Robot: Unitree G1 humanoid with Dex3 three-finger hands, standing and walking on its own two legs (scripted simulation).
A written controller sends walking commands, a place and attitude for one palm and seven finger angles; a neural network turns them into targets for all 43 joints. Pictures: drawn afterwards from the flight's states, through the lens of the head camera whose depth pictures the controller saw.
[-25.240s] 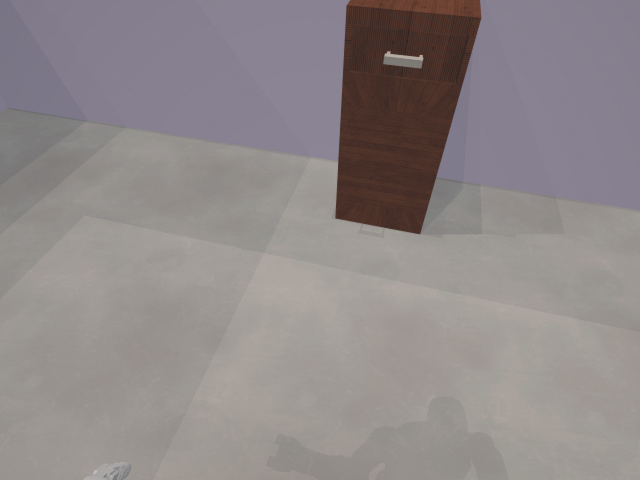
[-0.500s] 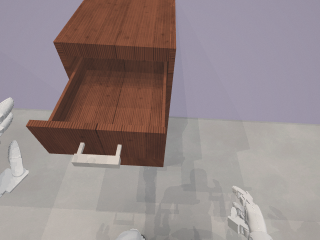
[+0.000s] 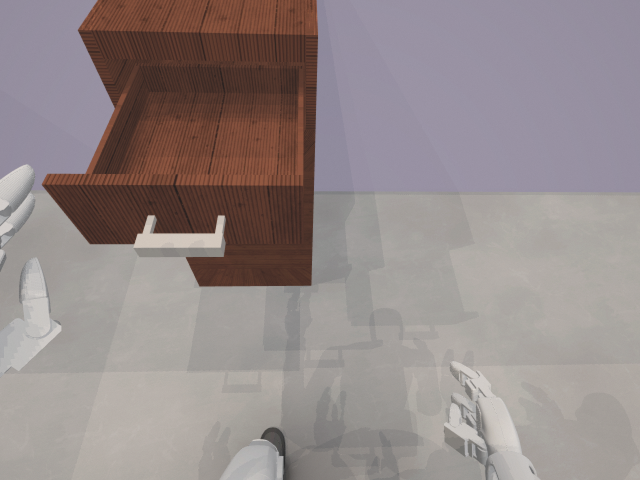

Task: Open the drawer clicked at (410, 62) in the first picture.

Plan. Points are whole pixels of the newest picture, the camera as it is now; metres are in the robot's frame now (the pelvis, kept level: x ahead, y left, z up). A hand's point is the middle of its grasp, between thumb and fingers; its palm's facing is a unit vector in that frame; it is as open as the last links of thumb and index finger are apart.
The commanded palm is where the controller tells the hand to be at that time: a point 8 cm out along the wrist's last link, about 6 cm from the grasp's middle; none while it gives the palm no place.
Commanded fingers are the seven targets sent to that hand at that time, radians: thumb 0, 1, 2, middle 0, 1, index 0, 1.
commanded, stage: stop stepping back and stand still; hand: left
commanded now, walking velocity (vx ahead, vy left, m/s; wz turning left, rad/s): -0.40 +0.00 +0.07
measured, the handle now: (183, 233) +0.42 +0.23 +0.01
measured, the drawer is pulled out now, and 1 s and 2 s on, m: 0.29 0.29 0.29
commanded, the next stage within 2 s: let the arm hang, fingers relaxed in 1.40 s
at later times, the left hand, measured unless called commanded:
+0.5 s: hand out of the picture +0.07 +0.23 +0.20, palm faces +0.43 -0.78 -0.46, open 7.4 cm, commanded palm +0.01 +0.27 +0.20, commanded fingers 0.00 0.90 0.90 -0.20 -0.30 -0.20 -0.30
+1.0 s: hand out of the picture +0.06 +0.21 +0.18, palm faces +0.39 -0.80 -0.45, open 7.4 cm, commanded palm +0.00 +0.26 +0.20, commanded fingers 0.00 0.90 0.90 -0.20 -0.30 -0.20 -0.30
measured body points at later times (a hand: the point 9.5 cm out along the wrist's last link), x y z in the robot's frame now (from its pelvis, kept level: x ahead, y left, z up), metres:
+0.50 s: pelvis -0.10 -0.02 +0.01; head -0.11 -0.01 +0.46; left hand +0.04 +0.27 +0.22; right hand +0.09 -0.23 -0.06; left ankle -0.07 +0.11 -0.72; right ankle -0.06 -0.12 -0.72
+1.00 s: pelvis -0.11 -0.03 +0.01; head -0.10 -0.03 +0.46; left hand +0.04 +0.25 +0.21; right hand +0.03 -0.26 -0.09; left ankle -0.09 +0.09 -0.70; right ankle -0.11 -0.11 -0.72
